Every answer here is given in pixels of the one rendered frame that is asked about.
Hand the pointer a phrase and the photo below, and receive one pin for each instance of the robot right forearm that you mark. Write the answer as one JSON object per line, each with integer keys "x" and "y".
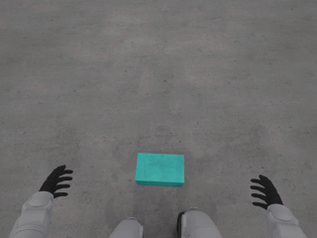
{"x": 281, "y": 223}

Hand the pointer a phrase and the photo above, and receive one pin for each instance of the robot left hand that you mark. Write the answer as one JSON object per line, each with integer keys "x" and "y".
{"x": 51, "y": 184}

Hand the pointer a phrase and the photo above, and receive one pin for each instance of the robot right hand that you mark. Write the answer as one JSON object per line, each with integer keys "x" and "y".
{"x": 271, "y": 196}

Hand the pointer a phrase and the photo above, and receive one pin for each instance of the carton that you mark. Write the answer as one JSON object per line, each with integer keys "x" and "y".
{"x": 160, "y": 169}

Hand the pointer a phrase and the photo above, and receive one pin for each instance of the robot left forearm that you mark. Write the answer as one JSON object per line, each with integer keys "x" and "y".
{"x": 35, "y": 218}

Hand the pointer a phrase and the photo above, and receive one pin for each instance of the robot thigh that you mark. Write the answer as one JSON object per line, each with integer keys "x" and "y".
{"x": 128, "y": 228}
{"x": 197, "y": 224}

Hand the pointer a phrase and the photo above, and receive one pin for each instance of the robot right thigh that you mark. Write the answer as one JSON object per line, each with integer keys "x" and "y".
{"x": 197, "y": 224}

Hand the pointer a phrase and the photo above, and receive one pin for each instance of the robot left thigh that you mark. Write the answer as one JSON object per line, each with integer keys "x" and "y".
{"x": 128, "y": 228}

